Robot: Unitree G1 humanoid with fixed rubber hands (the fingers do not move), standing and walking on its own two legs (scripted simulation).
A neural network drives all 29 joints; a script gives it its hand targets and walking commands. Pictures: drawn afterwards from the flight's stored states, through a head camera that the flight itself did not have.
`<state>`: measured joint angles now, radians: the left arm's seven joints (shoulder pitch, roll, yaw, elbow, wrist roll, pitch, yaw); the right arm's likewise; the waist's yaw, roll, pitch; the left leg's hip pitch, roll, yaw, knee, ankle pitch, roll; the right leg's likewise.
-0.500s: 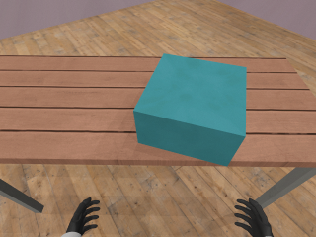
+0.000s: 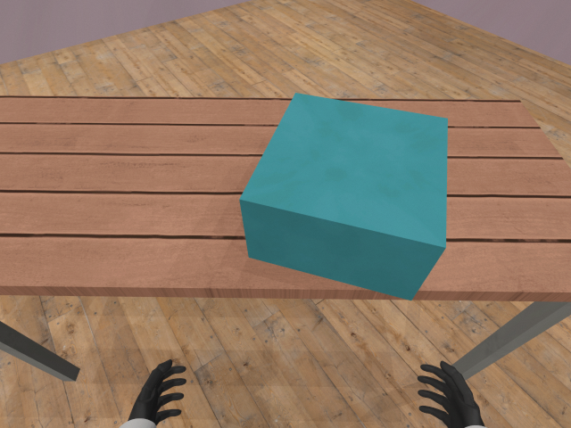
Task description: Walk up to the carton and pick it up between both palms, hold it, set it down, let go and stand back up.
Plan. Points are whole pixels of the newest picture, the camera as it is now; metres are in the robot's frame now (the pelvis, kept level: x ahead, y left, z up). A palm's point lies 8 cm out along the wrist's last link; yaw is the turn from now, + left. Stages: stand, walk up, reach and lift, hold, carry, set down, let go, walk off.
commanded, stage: let go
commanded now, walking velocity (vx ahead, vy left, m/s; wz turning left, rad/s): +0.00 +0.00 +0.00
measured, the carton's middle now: (348, 187) +0.49 -0.06 +0.05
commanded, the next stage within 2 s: stand in 0.36 s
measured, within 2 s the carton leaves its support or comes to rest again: neither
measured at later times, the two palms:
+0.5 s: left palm out of the picture +0.14 +0.24 -0.09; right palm (478, 423) +0.16 -0.24 -0.09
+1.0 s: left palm out of the picture +0.08 +0.26 -0.11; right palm out of the picture +0.15 -0.27 -0.10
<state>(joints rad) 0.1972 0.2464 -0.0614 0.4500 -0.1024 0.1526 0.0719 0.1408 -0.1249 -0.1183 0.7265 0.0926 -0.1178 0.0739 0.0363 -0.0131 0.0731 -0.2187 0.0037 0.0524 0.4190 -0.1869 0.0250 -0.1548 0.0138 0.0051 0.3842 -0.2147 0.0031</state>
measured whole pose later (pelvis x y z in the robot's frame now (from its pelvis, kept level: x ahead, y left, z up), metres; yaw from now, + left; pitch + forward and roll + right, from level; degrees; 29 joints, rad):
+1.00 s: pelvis +0.02 +0.00 +0.00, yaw +0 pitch +0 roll -1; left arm 0.27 0.28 0.01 0.85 0.00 -0.04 0.01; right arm 0.14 -0.25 -0.12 0.90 0.03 -0.05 0.02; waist 0.03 -0.01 -0.03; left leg -0.22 0.00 0.05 0.42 -0.21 0.03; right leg -0.15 0.01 0.01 0.38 -0.24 0.00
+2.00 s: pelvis +0.01 +0.00 +0.00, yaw +0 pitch +0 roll -1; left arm 0.22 0.28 0.01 0.95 0.00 -0.04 0.01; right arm 0.14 -0.25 -0.12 0.98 0.03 -0.04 0.01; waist 0.02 0.00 -0.04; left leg -0.21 0.00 0.05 0.42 -0.21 0.03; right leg -0.15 0.01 0.01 0.38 -0.23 0.00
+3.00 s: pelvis +0.00 +0.00 +0.00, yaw +0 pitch -1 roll -1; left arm 0.21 0.28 0.01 1.01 0.00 -0.04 0.01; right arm 0.14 -0.25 -0.12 1.02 0.03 -0.04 0.01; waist 0.02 0.01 -0.01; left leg -0.20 0.00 0.05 0.42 -0.19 0.03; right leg -0.14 0.01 0.01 0.38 -0.22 0.00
